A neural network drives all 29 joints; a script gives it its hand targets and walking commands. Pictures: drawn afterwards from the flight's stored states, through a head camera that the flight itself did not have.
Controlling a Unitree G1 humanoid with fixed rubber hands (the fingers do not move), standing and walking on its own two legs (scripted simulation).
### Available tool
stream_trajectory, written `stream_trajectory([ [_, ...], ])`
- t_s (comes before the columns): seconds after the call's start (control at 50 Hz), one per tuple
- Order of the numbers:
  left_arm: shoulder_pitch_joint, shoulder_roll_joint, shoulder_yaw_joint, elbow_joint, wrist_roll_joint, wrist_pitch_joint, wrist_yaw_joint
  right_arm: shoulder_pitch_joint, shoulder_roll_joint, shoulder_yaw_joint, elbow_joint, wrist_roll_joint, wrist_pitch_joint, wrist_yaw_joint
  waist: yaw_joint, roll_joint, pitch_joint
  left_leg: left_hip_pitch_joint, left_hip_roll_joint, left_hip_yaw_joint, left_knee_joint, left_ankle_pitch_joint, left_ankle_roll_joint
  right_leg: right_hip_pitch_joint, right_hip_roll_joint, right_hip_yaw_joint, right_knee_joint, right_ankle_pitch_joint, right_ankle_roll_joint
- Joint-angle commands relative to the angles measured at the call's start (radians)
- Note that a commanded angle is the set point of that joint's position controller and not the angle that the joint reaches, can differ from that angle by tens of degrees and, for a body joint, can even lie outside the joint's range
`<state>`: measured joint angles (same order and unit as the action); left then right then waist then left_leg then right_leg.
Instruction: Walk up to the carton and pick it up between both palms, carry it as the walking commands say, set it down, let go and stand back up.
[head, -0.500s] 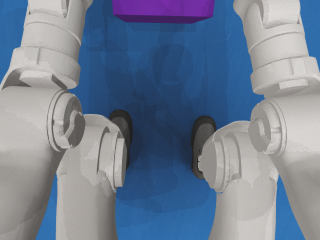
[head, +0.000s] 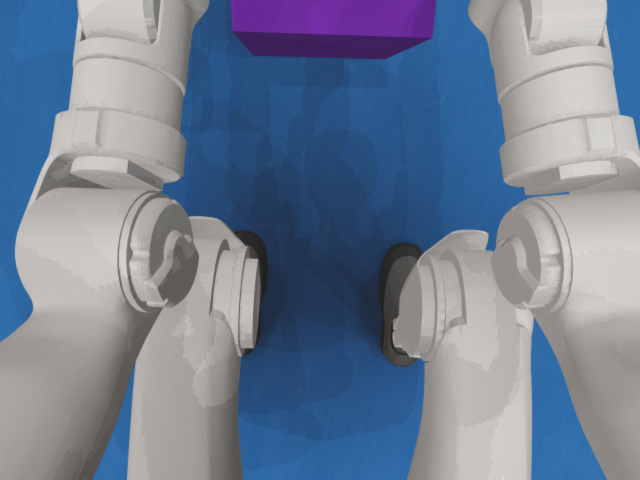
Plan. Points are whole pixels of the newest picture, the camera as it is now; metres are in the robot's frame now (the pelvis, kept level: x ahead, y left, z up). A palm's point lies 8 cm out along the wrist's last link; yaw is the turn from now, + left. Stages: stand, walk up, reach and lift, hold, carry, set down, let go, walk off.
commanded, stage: reach and lift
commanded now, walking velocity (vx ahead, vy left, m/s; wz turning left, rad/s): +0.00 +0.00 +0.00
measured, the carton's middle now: out of the picture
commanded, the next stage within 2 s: none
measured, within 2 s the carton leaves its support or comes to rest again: neither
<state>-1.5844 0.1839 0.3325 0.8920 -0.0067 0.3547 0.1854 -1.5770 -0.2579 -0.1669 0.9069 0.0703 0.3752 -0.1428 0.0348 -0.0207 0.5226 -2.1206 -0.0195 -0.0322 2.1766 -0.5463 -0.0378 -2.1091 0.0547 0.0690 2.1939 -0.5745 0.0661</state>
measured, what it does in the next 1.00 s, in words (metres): rises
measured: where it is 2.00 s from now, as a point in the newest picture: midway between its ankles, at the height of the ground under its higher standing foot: (321, 318)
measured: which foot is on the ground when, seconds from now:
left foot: down 0.00-1.00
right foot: down 0.00-1.00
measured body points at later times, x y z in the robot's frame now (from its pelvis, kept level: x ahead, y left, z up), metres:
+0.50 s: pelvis -0.01 +0.01 +0.03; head +0.32 +0.04 +0.31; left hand +0.54 +0.15 -0.07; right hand +0.58 -0.09 -0.05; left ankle +0.13 +0.13 -0.34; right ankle +0.12 -0.13 -0.34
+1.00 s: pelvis -0.02 +0.01 +0.07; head +0.29 +0.04 +0.39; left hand +0.52 +0.15 +0.01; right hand +0.55 -0.09 +0.03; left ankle +0.13 +0.13 -0.34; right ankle +0.13 -0.13 -0.34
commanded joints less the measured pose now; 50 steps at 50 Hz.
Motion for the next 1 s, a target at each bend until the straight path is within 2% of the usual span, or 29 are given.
stream_trajectory([
  [0.0, -0.534, -1.156, -0.386, -0.202, -0.067, -0.002, -0.389, -0.723, 1.270, 0.309, -0.342, 0.076, -0.053, 0.299, 0.096, -0.074, -2.137, 0.759, -0.120, 0.157, -0.206, 0.419, 0.028, 0.819, 0.114, -0.180, -0.230, 0.396, -0.029],
  [0.04, -0.539, -1.155, -0.420, -0.224, -0.075, 0.010, -0.392, -0.670, 1.245, 0.283, -0.331, 0.053, -0.042, 0.298, 0.031, -0.059, -2.174, 0.808, -0.126, 0.157, -0.228, 0.407, 0.026, 0.792, 0.114, -0.210, -0.242, 0.380, -0.023],
  [0.06, -0.531, -1.139, -0.374, -0.162, -0.038, 0.011, -0.391, -0.632, 1.281, 0.256, -0.244, 0.030, -0.033, 0.303, 0.066, -0.067, -2.075, 0.762, -0.122, 0.156, -0.238, 0.339, 0.030, 0.742, 0.106, -0.186, -0.259, 0.307, -0.028],
  [0.12, -0.474, -1.184, -0.346, -0.091, 0.005, 0.022, -0.409, -0.567, 1.332, 0.237, -0.222, -0.021, -0.022, 0.312, 0.071, -0.077, -2.042, 0.685, -0.126, 0.166, -0.275, 0.302, 0.026, 0.747, 0.108, -0.189, -0.288, 0.299, -0.024],
  [0.16, -0.603, -1.205, -0.453, -0.284, -0.063, 0.018, -0.400, -0.622, 1.352, 0.317, -0.367, 0.029, -0.014, 0.301, 0.040, -0.062, -2.308, 0.835, -0.129, 0.170, -0.282, 0.390, 0.026, 0.876, 0.118, -0.183, -0.299, 0.385, -0.011],
  [0.18, -0.619, -1.195, -0.422, -0.244, -0.049, 0.025, -0.401, -0.638, 1.318, 0.268, -0.294, 0.015, -0.012, 0.301, 0.030, -0.046, -2.226, 0.812, -0.127, 0.153, -0.293, 0.343, 0.023, 0.808, 0.113, -0.181, -0.298, 0.332, -0.019],
  [0.2, -0.599, -1.242, -0.456, -0.240, -0.062, 0.035, -0.390, -0.663, 1.305, 0.300, -0.359, 0.029, -0.020, 0.305, 0.019, -0.036, -2.303, 0.902, -0.126, 0.134, -0.298, 0.374, 0.023, 0.775, 0.117, -0.199, -0.291, 0.334, -0.030],
  [0.24, -0.543, -1.224, -0.413, -0.137, -0.036, 0.035, -0.376, -0.681, 1.293, 0.276, -0.274, 0.017, -0.025, 0.314, 0.048, -0.057, -2.139, 0.843, -0.121, 0.112, -0.312, 0.308, 0.029, 0.666, 0.112, -0.194, -0.293, 0.233, -0.039],
  [0.32, -0.658, -1.234, -0.484, -0.301, -0.059, 0.040, -0.357, -0.624, 1.306, 0.256, -0.266, -0.008, 0.001, 0.316, -0.025, -0.008, -2.290, 0.999, -0.129, 0.113, -0.355, 0.294, 0.006, 0.713, 0.118, -0.219, -0.331, 0.256, -0.041],
  [0.38, -0.658, -1.205, -0.545, -0.331, -0.059, 0.047, -0.334, -0.609, 1.320, 0.261, -0.251, 0.026, -0.002, 0.324, 0.016, 0.034, -2.264, 1.064, -0.129, 0.105, -0.367, 0.324, 0.004, 0.631, 0.119, -0.222, -0.327, 0.252, -0.039],
  [0.44, -0.656, -1.230, -0.572, -0.347, -0.080, 0.066, -0.332, -0.514, 1.341, 0.209, -0.158, -0.021, 0.029, 0.321, -0.052, 0.044, -2.285, 1.075, -0.124, 0.101, -0.396, 0.259, -0.013, 0.681, 0.128, -0.226, -0.348, 0.224, -0.048],
  [0.46, -0.661, -1.226, -0.560, -0.342, -0.072, 0.069, -0.330, -0.539, 1.346, 0.249, -0.202, -0.008, 0.030, 0.321, -0.007, 0.035, -2.313, 1.111, -0.130, 0.113, -0.393, 0.280, -0.006, 0.701, 0.126, -0.208, -0.360, 0.220, -0.043],
  [0.48, -0.710, -1.234, -0.597, -0.377, -0.104, 0.068, -0.327, -0.569, 1.312, 0.258, -0.264, -0.008, 0.027, 0.321, -0.040, 0.015, -2.340, 1.110, -0.125, 0.102, -0.406, 0.268, -0.009, 0.730, 0.131, -0.218, -0.368, 0.242, -0.048],
  [0.52, -0.667, -1.270, -0.598, -0.345, -0.107, 0.078, -0.327, -0.582, 1.297, 0.239, -0.237, 0.003, 0.021, 0.313, -0.041, 0.109, -2.320, 1.126, -0.137, 0.099, -0.412, 0.267, -0.022, 0.726, 0.127, -0.200, -0.369, 0.237, -0.054],
  [0.56, -0.669, -1.241, -0.563, -0.301, -0.085, 0.075, -0.331, -0.511, 1.319, 0.197, -0.117, -0.046, 0.033, 0.314, -0.079, 0.058, -2.183, 1.066, -0.122, 0.079, -0.441, 0.194, -0.014, 0.649, 0.125, -0.221, -0.380, 0.172, -0.046],
  [0.58, -0.619, -1.235, -0.508, -0.227, -0.049, 0.074, -0.337, -0.525, 1.342, 0.198, -0.107, -0.054, 0.034, 0.315, -0.030, 0.013, -2.117, 0.992, -0.131, 0.114, -0.415, 0.180, -0.012, 0.650, 0.127, -0.207, -0.396, 0.133, -0.041],
  [0.6, -0.591, -1.260, -0.531, -0.246, -0.056, 0.078, -0.338, -0.520, 1.361, 0.218, -0.157, -0.028, 0.027, 0.320, -0.004, 0.056, -2.176, 1.019, -0.138, 0.121, -0.426, 0.215, -0.010, 0.700, 0.133, -0.196, -0.399, 0.174, -0.045],
  [0.62, -0.658, -1.242, -0.558, -0.308, -0.066, 0.068, -0.338, -0.552, 1.392, 0.248, -0.195, -0.007, 0.026, 0.320, 0.011, 0.029, -2.259, 1.064, -0.142, 0.134, -0.425, 0.249, -0.008, 0.766, 0.136, -0.201, -0.414, 0.213, -0.035],
  [0.64, -0.649, -1.261, -0.579, -0.329, -0.092, 0.069, -0.336, -0.574, 1.369, 0.262, -0.249, 0.004, 0.026, 0.315, -0.020, 0.022, -2.342, 1.132, -0.142, 0.102, -0.435, 0.280, -0.005, 0.768, 0.142, -0.219, -0.388, 0.239, -0.038],
  [0.66, -0.622, -1.230, -0.543, -0.303, -0.066, 0.072, -0.337, -0.507, 1.387, 0.235, -0.164, -0.020, 0.039, 0.317, -0.012, 0.017, -2.286, 1.071, -0.141, 0.132, -0.416, 0.276, -0.006, 0.772, 0.134, -0.192, -0.422, 0.223, -0.037],
  [0.68, -0.658, -1.254, -0.601, -0.400, -0.098, 0.070, -0.328, -0.565, 1.418, 0.295, -0.286, 0.027, 0.037, 0.312, 0.007, 0.017, -2.434, 1.185, -0.156, 0.113, -0.435, 0.344, -0.001, 0.842, 0.145, -0.208, -0.399, 0.293, -0.032],
  [0.7, -0.629, -1.266, -0.620, -0.397, -0.128, 0.086, -0.330, -0.562, 1.401, 0.332, -0.325, 0.049, 0.042, 0.297, -0.013, 0.022, -2.512, 1.214, -0.157, 0.112, -0.431, 0.380, 0.002, 0.921, 0.139, -0.193, -0.411, 0.326, -0.031],
  [0.76, -0.686, -1.230, -0.603, -0.395, -0.123, 0.096, -0.328, -0.524, 1.412, 0.282, -0.219, 0.021, 0.071, 0.295, -0.028, 0.011, -2.376, 1.161, -0.151, 0.106, -0.469, 0.279, 0.002, 0.882, 0.135, -0.184, -0.443, 0.249, -0.029],
  [0.82, -0.578, -1.280, -0.568, -0.260, -0.085, 0.110, -0.336, -0.513, 1.379, 0.273, -0.230, 0.004, 0.058, 0.302, -0.006, 0.026, -2.250, 1.112, -0.152, 0.108, -0.507, 0.264, -0.001, 0.857, 0.129, -0.178, -0.473, 0.247, -0.032],
  [0.84, -0.572, -1.243, -0.534, -0.259, -0.069, 0.103, -0.340, -0.544, 1.413, 0.291, -0.240, 0.028, 0.055, 0.299, 0.030, 0.004, -2.258, 1.085, -0.153, 0.121, -0.489, 0.258, 0.012, 0.891, 0.129, -0.163, -0.479, 0.243, -0.024],
  [0.88, -0.595, -1.252, -0.568, -0.304, -0.077, 0.098, -0.334, -0.536, 1.403, 0.267, -0.220, 0.016, 0.056, 0.300, 0.025, 0.043, -2.280, 1.117, -0.147, 0.123, -0.496, 0.234, 0.000, 0.880, 0.134, -0.162, -0.482, 0.219, -0.034],
  [0.94, -0.646, -1.264, -0.576, -0.333, -0.108, 0.096, -0.337, -0.474, 1.437, 0.256, -0.158, -0.002, 0.072, 0.300, -0.018, -0.017, -2.291, 1.124, -0.142, 0.102, -0.516, 0.211, 0.007, 0.912, 0.134, -0.165, -0.503, 0.201, -0.032],
  [0.96, -0.596, -1.255, -0.545, -0.321, -0.071, 0.099, -0.337, -0.512, 1.424, 0.269, -0.191, 0.014, 0.064, 0.306, 0.033, 0.033, -2.267, 1.155, -0.146, 0.102, -0.539, 0.247, 0.008, 0.885, 0.131, -0.167, -0.499, 0.219, -0.030],
  [0.98, -0.612, -1.285, -0.579, -0.344, -0.097, 0.100, -0.331, -0.495, 1.403, 0.261, -0.222, 0.001, 0.059, 0.307, -0.018, 0.013, -2.319, 1.220, -0.145, 0.088, -0.550, 0.258, -0.002, 0.904, 0.137, -0.185, -0.511, 0.247, -0.035],
])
